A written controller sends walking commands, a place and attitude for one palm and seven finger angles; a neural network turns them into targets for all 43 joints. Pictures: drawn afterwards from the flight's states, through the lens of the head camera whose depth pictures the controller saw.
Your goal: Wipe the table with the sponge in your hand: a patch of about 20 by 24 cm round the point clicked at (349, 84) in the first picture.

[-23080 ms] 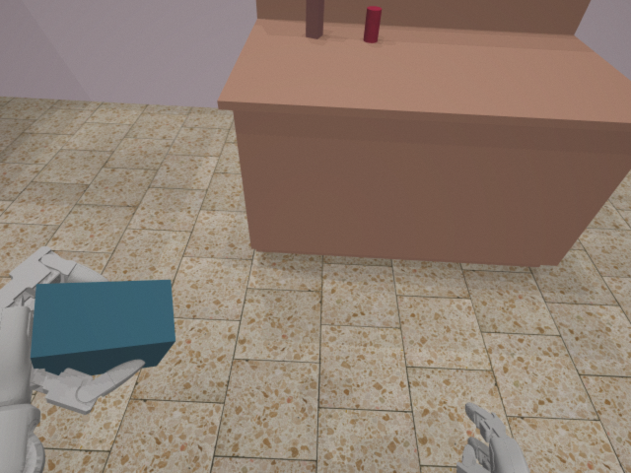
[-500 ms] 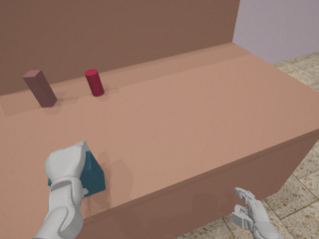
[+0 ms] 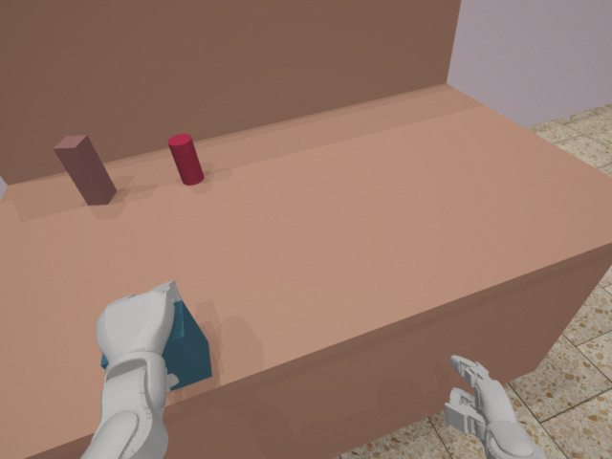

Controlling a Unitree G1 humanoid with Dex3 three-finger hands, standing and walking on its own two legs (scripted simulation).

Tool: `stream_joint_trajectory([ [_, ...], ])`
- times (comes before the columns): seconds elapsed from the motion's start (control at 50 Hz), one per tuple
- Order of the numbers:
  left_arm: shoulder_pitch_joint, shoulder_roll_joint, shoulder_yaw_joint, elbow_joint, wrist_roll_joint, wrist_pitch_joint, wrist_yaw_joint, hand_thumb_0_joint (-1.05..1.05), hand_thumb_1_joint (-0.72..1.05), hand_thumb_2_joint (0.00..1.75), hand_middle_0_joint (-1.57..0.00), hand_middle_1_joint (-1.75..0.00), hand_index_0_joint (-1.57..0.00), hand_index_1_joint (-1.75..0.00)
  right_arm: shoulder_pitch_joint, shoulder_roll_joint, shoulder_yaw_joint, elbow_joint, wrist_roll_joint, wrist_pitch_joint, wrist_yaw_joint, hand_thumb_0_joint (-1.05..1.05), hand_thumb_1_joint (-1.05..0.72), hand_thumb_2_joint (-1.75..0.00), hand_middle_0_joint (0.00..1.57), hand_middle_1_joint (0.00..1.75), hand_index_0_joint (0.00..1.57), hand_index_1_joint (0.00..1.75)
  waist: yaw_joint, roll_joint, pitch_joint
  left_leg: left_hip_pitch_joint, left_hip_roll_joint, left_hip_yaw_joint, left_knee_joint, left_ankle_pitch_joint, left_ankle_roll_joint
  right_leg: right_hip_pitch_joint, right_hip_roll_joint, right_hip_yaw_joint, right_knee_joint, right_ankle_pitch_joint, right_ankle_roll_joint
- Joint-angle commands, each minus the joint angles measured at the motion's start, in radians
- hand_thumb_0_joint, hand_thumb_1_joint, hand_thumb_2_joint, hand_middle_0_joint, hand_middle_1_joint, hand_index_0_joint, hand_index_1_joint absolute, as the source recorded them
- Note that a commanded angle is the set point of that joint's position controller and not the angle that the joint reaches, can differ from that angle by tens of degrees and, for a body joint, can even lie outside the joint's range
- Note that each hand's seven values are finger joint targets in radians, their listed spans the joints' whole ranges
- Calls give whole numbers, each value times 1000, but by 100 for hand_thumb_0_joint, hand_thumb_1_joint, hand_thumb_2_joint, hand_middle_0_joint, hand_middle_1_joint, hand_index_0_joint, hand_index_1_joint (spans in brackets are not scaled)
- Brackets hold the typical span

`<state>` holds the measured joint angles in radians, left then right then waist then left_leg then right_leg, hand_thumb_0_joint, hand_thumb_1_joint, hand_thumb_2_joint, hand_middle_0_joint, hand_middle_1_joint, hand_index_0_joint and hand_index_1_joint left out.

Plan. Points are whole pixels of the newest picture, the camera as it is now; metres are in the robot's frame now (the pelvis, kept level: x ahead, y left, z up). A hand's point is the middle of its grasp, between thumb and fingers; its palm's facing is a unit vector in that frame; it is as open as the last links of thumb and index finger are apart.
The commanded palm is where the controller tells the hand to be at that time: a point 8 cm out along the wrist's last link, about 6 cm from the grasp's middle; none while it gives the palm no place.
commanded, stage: slide across to the third lane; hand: left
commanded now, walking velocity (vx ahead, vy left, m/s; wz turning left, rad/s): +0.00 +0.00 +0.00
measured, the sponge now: (166, 358) +0.24 +0.25 +0.01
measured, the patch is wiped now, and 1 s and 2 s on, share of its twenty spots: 0.85 0.85 1.00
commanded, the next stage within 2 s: wipe forward along the third lane in 0.50 s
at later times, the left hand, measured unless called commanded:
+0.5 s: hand (198, 324) +0.27 +0.20 +0.05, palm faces +0.04 -0.09 -1.00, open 10.4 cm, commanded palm +0.24 +0.17 +0.11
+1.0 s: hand (211, 312) +0.29 +0.19 +0.05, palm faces +0.00 -0.08 -1.00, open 10.4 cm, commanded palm +0.27 +0.19 +0.09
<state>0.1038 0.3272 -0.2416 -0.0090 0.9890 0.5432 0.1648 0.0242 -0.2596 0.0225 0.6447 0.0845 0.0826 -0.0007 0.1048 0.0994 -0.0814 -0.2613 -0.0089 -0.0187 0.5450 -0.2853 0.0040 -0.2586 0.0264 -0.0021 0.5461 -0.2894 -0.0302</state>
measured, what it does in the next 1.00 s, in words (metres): stands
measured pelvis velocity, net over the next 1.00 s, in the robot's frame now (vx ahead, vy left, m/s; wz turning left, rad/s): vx -0.01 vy -0.02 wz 0.00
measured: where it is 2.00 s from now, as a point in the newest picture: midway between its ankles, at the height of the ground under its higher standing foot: outside the picture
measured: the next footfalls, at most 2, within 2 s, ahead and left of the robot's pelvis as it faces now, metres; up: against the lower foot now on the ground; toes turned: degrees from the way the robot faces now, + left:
none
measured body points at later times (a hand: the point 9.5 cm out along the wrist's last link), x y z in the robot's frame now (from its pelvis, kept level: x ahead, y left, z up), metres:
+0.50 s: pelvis -0.01 -0.01 +0.00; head -0.03 -0.05 +0.45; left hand +0.26 +0.20 +0.11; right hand +0.25 -0.19 -0.07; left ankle +0.00 +0.12 -0.73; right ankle +0.00 -0.10 -0.73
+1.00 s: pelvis -0.01 -0.02 +0.00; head -0.04 -0.07 +0.45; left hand +0.29 +0.19 +0.10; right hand +0.23 -0.24 -0.08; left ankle +0.00 +0.12 -0.73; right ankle +0.00 -0.10 -0.73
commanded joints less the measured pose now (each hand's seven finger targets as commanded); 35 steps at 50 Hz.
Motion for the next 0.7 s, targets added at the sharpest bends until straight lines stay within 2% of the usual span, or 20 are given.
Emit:
stream_joint_trajectory([
  [0.0,-192,36,3,-147,-37,-25,-20,0,10,130,-120,-160,-120,-160,-248,-82,-37,-182,-2,-67,-12,0,-90,-90,20,30,20,30,-11,-137,-104,58,-24,-32,-66,151,38,25,13,56,-103,169,-36],
  [0.08,-228,-15,-53,-130,-29,-42,-28,0,10,130,-120,-160,-120,-160,-237,-74,-36,-179,-3,-78,-11,0,-90,-90,20,30,20,30,-21,-155,-103,63,-23,-32,-64,159,38,12,11,38,-99,169,-33],
  [0.1,-241,5,-33,-140,-36,-47,-25,0,10,130,-120,-160,-120,-160,-242,-76,-37,-180,-3,-82,-11,0,-90,-90,20,30,20,30,-18,-148,-99,64,-20,-36,-69,146,39,10,14,48,-104,152,-37],
  [0.14,-249,-43,-77,-117,-33,-50,-24,0,10,130,-120,-160,-120,-160,-240,-68,-35,-180,-1,-86,-7,0,-90,-90,20,30,20,30,-21,-158,-98,64,-20,-35,-66,154,38,5,11,29,-98,159,-35],
  [0.2,-307,5,-35,-106,-32,-48,-11,0,10,130,-120,-160,-120,-160,-247,-77,-38,-166,-3,-84,-11,0,-90,-90,20,30,20,30,-18,-169,-107,61,-18,-34,-75,126,35,7,14,45,-107,130,-36],
  [0.22,-336,-37,-74,-105,-29,-42,-10,0,10,130,-120,-160,-120,-160,-250,-69,-33,-172,-1,-84,-10,0,-90,-90,20,30,20,30,-17,-155,-125,63,-21,-30,-73,129,36,14,9,23,-106,128,-32],
  [0.28,-384,-59,-104,-53,-19,-22,-7,0,10,130,-120,-160,-120,-160,-262,-68,-31,-156,4,-78,-9,0,-90,-90,20,30,20,30,-24,-169,-92,58,-19,-29,-83,106,31,-12,9,20,-111,91,-32],
  [0.3,-415,-22,-68,-52,-17,-22,1,0,10,130,-120,-160,-120,-160,-263,-74,-34,-152,3,-78,-9,0,-90,-90,20,30,20,30,-22,-153,-106,61,-19,-30,-84,94,30,-9,13,34,-107,80,-38],
  [0.32,-407,-71,-110,-54,-19,-14,1,0,10,130,-120,-160,-120,-160,-264,-65,-32,-164,4,-82,-5,0,-90,-90,20,30,20,30,-14,-143,-140,65,-23,-25,-76,114,34,10,9,10,-99,102,-34],
  [0.36,-408,-96,-133,-9,-15,-4,-1,0,10,130,-120,-160,-120,-160,-264,-66,-31,-152,4,-73,3,0,-90,-90,20,30,20,30,-21,-159,-126,61,-19,-24,-73,130,29,2,10,6,-92,125,-37],
  [0.4,-396,-51,-91,-15,-19,2,4,0,10,130,-120,-160,-120,-160,-271,-72,-34,-154,2,-68,10,0,-90,-90,20,30,20,30,-9,-177,-143,56,-20,-29,-71,139,30,21,11,24,-92,145,-38],
  [0.42,-405,-102,-134,-25,-24,11,3,0,10,130,-120,-160,-120,-160,-274,-64,-31,-165,5,-65,14,0,-90,-90,20,30,20,30,-13,-165,-159,57,-22,-20,-68,150,31,34,7,8,-85,161,-35],
  [0.44,-434,-103,-146,-14,-22,16,2,0,10,130,-120,-160,-120,-160,-281,-61,-28,-159,9,-62,16,0,-90,-90,20,30,20,30,-19,-184,-148,58,-20,-22,-67,151,30,23,5,8,-87,162,-33],
  [0.46,-444,-103,-144,9,-23,25,3,0,10,130,-120,-160,-120,-160,-281,-64,-28,-155,8,-56,16,0,-90,-90,20,30,20,30,-19,-194,-130,50,-18,-20,-70,137,30,15,6,7,-93,143,-32],
  [0.5,-492,-37,-86,24,-15,41,13,0,10,130,-120,-160,-120,-160,-287,-72,-28,-144,6,-49,12,0,-90,-90,20,30,20,30,-12,-166,-123,42,-20,-18,-78,114,28,16,6,30,-103,119,-35],
  [0.54,-501,-92,-134,44,-15,53,11,0,10,130,-120,-160,-120,-160,-290,-60,-24,-150,11,-49,17,0,-90,-90,20,30,20,30,-15,-161,-143,46,-25,-8,-67,132,28,29,1,14,-93,150,-33],
  [0.58,-500,-69,-106,75,-11,62,13,0,10,130,-120,-160,-120,-160,-291,-66,-26,-139,9,-39,16,0,-90,-90,20,30,20,30,-12,-174,-143,41,-25,-4,-66,140,26,35,1,27,-96,165,-33],
  [0.6,-491,-25,-59,81,-15,64,16,0,10,130,-120,-160,-120,-160,-288,-74,-28,-136,5,-36,14,0,-90,-90,20,30,20,30,-5,-174,-143,36,-26,-6,-69,132,26,40,4,38,-102,161,-34],
  [0.62,-502,-62,-88,79,-19,65,15,0,10,130,-120,-160,-120,-160,-282,-68,-26,-147,7,-35,12,0,-90,-90,20,30,20,30,-13,-189,-164,29,-29,3,-64,138,29,59,0,29,-94,185,-28],
  [0.68,-515,-42,-72,107,-8,62,13,0,10,130,-120,-160,-120,-160,-282,-72,-27,-140,7,-28,8,0,-90,-90,20,30,20,30,-15,-184,-163,26,-31,5,-57,154,27,58,-4,44,-92,225,-29],
])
